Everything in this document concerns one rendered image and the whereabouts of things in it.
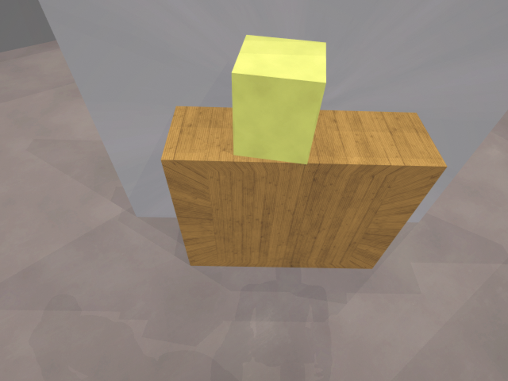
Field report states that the pedestal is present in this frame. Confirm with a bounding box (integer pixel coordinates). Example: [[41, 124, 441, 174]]
[[161, 106, 447, 269]]

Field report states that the carton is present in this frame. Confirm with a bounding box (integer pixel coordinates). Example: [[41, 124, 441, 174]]
[[232, 35, 326, 164]]

